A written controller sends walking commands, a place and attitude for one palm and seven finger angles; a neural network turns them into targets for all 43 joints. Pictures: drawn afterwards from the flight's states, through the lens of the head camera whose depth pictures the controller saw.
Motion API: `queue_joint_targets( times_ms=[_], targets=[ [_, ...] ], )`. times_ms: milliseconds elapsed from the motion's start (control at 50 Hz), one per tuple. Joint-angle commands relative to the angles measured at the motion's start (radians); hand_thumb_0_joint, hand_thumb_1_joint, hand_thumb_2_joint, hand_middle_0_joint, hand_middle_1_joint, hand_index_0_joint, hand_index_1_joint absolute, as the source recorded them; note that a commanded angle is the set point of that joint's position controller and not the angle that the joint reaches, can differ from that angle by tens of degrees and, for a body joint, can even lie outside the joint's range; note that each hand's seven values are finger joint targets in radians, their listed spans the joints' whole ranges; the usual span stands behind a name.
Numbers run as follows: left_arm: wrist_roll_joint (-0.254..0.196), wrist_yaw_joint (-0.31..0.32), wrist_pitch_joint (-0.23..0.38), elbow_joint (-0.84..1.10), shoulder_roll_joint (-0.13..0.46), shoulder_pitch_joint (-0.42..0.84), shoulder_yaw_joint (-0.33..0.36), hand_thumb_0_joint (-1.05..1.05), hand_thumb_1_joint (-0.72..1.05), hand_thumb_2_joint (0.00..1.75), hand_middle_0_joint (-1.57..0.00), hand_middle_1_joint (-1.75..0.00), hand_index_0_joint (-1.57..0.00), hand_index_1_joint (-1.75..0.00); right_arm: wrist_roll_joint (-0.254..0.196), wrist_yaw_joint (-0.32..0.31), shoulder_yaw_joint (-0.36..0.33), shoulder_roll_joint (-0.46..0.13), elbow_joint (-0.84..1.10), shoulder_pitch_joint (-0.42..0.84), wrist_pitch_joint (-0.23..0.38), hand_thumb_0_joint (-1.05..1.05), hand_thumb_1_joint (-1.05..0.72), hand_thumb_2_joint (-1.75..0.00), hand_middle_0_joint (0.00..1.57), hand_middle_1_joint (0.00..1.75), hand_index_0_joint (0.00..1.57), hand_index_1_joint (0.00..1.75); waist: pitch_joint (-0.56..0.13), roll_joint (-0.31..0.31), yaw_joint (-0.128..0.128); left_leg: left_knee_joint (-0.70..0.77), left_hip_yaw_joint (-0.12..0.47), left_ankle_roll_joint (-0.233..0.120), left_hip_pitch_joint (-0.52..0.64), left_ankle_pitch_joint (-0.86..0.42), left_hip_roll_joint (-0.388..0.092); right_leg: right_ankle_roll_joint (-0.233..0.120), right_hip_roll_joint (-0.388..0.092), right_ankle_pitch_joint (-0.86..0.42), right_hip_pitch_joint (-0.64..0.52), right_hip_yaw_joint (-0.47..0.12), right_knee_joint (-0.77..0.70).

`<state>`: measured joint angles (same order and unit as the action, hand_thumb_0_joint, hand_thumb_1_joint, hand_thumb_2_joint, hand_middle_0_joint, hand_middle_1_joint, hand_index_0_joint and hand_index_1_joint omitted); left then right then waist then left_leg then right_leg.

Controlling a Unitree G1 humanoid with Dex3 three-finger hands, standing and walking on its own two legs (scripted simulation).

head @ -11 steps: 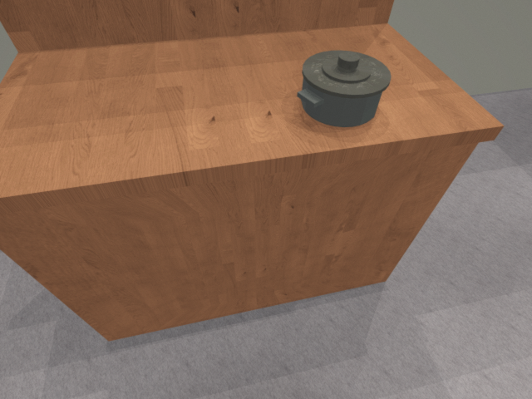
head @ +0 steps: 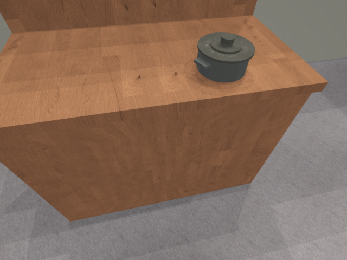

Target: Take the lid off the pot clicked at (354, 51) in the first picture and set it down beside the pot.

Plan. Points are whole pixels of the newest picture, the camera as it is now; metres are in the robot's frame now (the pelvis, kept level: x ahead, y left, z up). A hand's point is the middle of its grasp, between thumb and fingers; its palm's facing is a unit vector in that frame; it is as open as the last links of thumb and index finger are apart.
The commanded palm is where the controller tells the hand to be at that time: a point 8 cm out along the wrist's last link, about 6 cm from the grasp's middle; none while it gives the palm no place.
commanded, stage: look at it before walking up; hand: left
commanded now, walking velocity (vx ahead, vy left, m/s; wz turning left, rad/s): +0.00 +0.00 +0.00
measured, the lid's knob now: (227, 39) +0.72 -0.12 +0.16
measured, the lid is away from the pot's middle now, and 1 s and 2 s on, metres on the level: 0.00 0.00 0.00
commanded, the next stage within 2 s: walk to a spot facing it in 0.42 s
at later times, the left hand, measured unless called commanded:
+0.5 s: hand out of the picture +0.01 +0.17 -0.18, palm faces +0.03 -0.98 -0.19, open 7.4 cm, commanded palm none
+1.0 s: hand out of the picture +0.07 +0.14 -0.16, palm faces -0.11 -0.95 -0.30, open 7.4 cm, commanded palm none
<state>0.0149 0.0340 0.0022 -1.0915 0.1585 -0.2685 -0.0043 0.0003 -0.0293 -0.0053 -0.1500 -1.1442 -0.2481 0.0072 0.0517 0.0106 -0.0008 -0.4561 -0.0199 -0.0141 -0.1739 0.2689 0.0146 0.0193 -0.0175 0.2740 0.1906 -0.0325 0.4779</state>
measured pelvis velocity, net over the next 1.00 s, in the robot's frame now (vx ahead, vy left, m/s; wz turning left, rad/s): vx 0.01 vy -0.05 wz -0.21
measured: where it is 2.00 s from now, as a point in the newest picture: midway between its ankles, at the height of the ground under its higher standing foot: outside the picture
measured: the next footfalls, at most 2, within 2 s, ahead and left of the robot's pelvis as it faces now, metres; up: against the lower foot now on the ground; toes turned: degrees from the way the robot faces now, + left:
left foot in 1.56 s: +0.16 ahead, +0.06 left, +0.00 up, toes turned -33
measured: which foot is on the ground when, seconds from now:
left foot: down 0.00-0.88, up 0.90-1.00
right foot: down 0.00-1.00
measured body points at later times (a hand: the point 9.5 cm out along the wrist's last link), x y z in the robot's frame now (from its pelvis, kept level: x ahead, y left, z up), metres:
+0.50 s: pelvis +0.01 +0.00 +0.00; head +0.03 +0.00 +0.45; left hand +0.01 +0.22 -0.16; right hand +0.01 -0.22 -0.16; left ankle -0.01 +0.11 -0.74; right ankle -0.01 -0.13 -0.74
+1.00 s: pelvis +0.01 -0.05 -0.01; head +0.06 -0.10 +0.44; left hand +0.07 +0.19 -0.14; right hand +0.02 -0.30 -0.18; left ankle -0.01 +0.11 -0.67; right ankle -0.01 -0.11 -0.74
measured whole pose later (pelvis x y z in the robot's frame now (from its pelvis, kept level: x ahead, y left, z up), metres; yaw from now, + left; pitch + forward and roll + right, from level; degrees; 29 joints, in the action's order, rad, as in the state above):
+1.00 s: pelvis +0.01 -0.05 -0.01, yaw -12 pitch +1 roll +2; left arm 0.01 0.02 -0.02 -0.96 0.18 -0.26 0.07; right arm 0.01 -0.03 -0.06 -0.22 -1.00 -0.16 -0.05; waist 0.12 -0.03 -0.03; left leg -1.06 -0.04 0.03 -0.43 0.46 -0.06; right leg -0.10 0.05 0.32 0.29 0.02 0.58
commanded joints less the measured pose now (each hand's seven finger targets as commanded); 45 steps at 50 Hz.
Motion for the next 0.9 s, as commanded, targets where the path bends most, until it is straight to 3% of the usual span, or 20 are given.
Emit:
queue_joint_targets(
  times_ms=[0,80,220,360,540,640,680,720,760,800,820,840,860,880],
  targets=[
    [0.002,0.01,0.011,0.028,0.112,-0.06,0.023,0.0,0.9,0.9,-0.2,-0.3,-0.2,-0.3,0.005,-0.004,-0.018,-0.109,0.025,-0.06,0.018,0.0,-0.9,-0.9,0.2,0.3,0.2,0.3,0.013,-0.001,0.004,0.084,0.096,-0.018,-0.001,-0.134,-0.103,-0.036,-0.071,-0.131,0.044,-0.061,-0.082],
    [0.001,0.011,0.014,0.026,0.108,-0.067,0.024,0.0,0.9,0.9,-0.2,-0.3,-0.2,-0.3,0.005,-0.005,-0.02,-0.106,0.026,-0.063,0.022,0.0,-0.9,-0.9,0.2,0.3,0.2,0.3,-0.018,-0.007,0.004,0.071,0.091,-0.018,0.023,-0.186,-0.105,-0.035,-0.073,-0.175,0.032,-0.058,-0.075],
    [0.002,0.01,0.013,0.02,0.103,-0.064,0.025,0.0,0.9,0.9,-0.2,-0.3,-0.2,-0.3,0.005,-0.007,-0.018,-0.101,0.024,-0.065,0.021,0.0,-0.9,-0.9,0.2,0.3,0.2,0.3,0.01,-0.009,0.003,0.085,0.095,-0.018,0.007,-0.18,-0.107,-0.032,-0.071,-0.167,0.033,-0.053,-0.081],
    [0.001,0.009,0.013,0.02,0.104,-0.069,0.027,0.0,0.9,0.9,-0.2,-0.3,-0.2,-0.3,0.003,-0.008,-0.02,-0.102,0.025,-0.068,0.024,0.0,-0.9,-0.9,0.2,0.3,0.2,0.3,-0.02,-0.002,0.003,0.081,0.094,-0.019,0.033,-0.206,-0.107,-0.033,-0.071,-0.183,0.024,-0.052,-0.078],
    [0.001,0.007,0.007,0.02,0.102,-0.056,0.034,0.0,0.9,0.9,-0.2,-0.3,-0.2,-0.3,0.008,-0.013,-0.023,-0.103,0.027,-0.073,0.021,0.0,-0.9,-0.9,0.2,0.3,0.2,0.3,0.003,-0.013,0.007,0.071,0.083,-0.016,0.035,-0.217,-0.115,-0.039,-0.064,-0.205,0.047,-0.069,-0.064],
    [0.003,-0.008,-0.02,0.078,0.117,-0.035,0.065,0.0,0.9,0.9,-0.2,-0.3,-0.2,-0.3,0.014,-0.022,-0.056,-0.155,0.079,-0.068,0.003,0.0,-0.9,-0.9,0.2,0.3,0.2,0.3,0.001,-0.087,0.008,0.072,0.104,-0.05,0.053,-0.164,-0.2,-0.041,-0.007,-0.125,0.155,-0.051,0.076],
    [0.003,-0.016,-0.03,0.099,0.106,-0.033,0.072,0.0,0.9,0.9,-0.2,-0.3,-0.2,-0.3,0.016,-0.022,-0.068,-0.18,0.111,-0.053,0.0,0.0,-0.9,-0.9,0.2,0.3,0.2,0.3,0.024,-0.146,0.006,0.122,0.154,-0.098,0.04,-0.122,-0.275,-0.03,0.026,0.035,0.211,-0.016,0.195],
    [0.005,-0.021,-0.038,0.124,0.097,-0.01,0.079,0.0,0.9,0.9,-0.2,-0.3,-0.2,-0.3,0.022,-0.019,-0.074,-0.186,0.132,-0.05,0.0,0.0,-0.9,-0.9,0.2,0.3,0.2,0.3,0.034,-0.201,0.015,0.162,0.168,-0.151,0.015,-0.161,-0.341,-0.019,0.013,0.209,0.25,0.02,0.361],
    [0.005,-0.029,-0.038,0.144,0.092,-0.008,0.085,0.0,0.9,0.9,-0.2,-0.3,-0.2,-0.3,0.026,-0.016,-0.076,-0.187,0.157,-0.027,-0.001,0.0,-0.9,-0.9,0.2,0.3,0.2,0.3,0.024,-0.159,0.004,0.134,0.122,-0.164,0.003,-0.23,-0.363,-0.022,-0.02,0.23,0.225,0.028,0.363],
    [0.005,-0.037,-0.032,0.137,0.086,-0.067,0.088,0.0,0.9,0.9,-0.2,-0.3,-0.2,-0.3,0.029,-0.015,-0.08,-0.202,0.177,0.015,-0.004,0.0,-0.9,-0.9,0.2,0.3,0.2,0.3,-0.012,-0.116,-0.033,0.022,0.026,-0.112,-0.026,-0.276,-0.324,-0.021,-0.017,0.128,0.107,0.055,0.218],
    [0.008,-0.036,-0.025,0.123,0.098,-0.121,0.094,0.0,0.9,0.9,-0.2,-0.3,-0.2,-0.3,0.024,-0.014,-0.083,-0.198,0.184,0.028,-0.006,0.0,-0.9,-0.9,0.2,0.3,0.2,0.3,-0.045,-0.046,-0.063,-0.111,-0.027,-0.065,-0.052,-0.237,-0.274,-0.023,-0.013,-0.011,0.017,0.047,0.052],
    [0.018,-0.027,-0.012,0.113,0.186,-0.17,0.11,0.0,0.9,0.9,-0.2,-0.3,-0.2,-0.3,0.013,-0.01,-0.077,-0.154,0.203,0.021,-0.01,0.0,-0.9,-0.9,0.2,0.3,0.2,0.3,-0.073,0.213,-0.077,-0.341,-0.114,0.007,-0.206,0.005,-0.153,-0.069,-0.15,-0.233,-0.107,-0.197,-0.115],
    [0.01,-0.014,-0.009,0.128,0.278,-0.178,0.124,0.0,0.9,0.9,-0.2,-0.3,-0.2,-0.3,0.014,-0.005,-0.062,-0.108,0.249,0.051,-0.017,0.0,-0.9,-0.9,0.2,0.3,0.2,0.3,-0.041,0.383,-0.075,-0.555,-0.098,0.054,-0.378,0.338,-0.056,-0.177,-0.347,-0.437,-0.094,-0.496,-0.194],
    [-0.001,-0.005,-0.016,0.13,0.243,-0.181,0.12,0.0,0.9,0.9,-0.2,-0.3,-0.2,-0.3,0.014,-0.011,-0.067,-0.132,0.254,0.083,-0.023,0.0,-0.9,-0.9,0.2,0.3,0.2,0.3,-0.032,0.224,-0.078,-0.638,0.013,0.043,-0.377,0.328,-0.08,-0.241,-0.342,-0.422,-0.074,-0.451,-0.18]
  ],
)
